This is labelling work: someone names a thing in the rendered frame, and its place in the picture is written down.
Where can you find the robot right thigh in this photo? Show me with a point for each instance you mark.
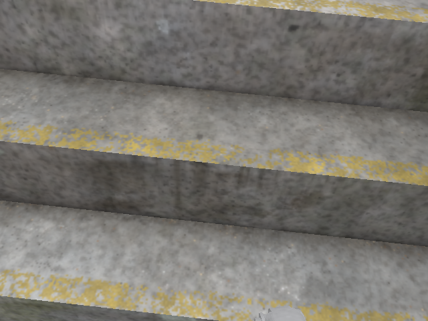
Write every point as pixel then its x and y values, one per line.
pixel 281 313

